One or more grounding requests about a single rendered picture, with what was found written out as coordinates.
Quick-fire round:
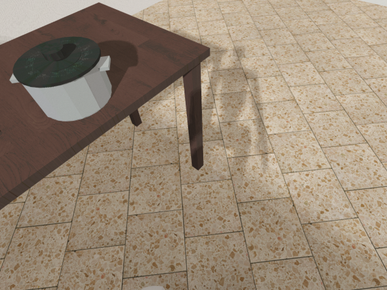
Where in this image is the knob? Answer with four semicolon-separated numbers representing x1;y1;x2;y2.
41;42;67;61

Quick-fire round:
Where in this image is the lid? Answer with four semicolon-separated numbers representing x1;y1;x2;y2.
13;37;101;88

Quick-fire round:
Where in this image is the table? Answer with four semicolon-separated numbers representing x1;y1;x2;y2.
0;2;210;210

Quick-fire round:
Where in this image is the pot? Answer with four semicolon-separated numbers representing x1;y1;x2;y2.
10;56;112;121

